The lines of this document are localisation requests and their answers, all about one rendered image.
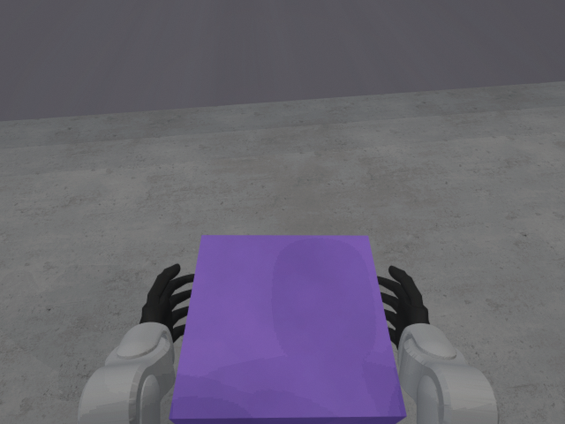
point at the left robot hand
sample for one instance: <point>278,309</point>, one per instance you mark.
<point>160,303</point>

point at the carton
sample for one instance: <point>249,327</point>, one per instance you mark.
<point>286,329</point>

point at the left robot forearm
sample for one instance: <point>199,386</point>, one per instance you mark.
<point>137,375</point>

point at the right robot hand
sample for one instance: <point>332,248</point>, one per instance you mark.
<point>408,303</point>

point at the right robot forearm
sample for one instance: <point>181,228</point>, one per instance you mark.
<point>437,376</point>

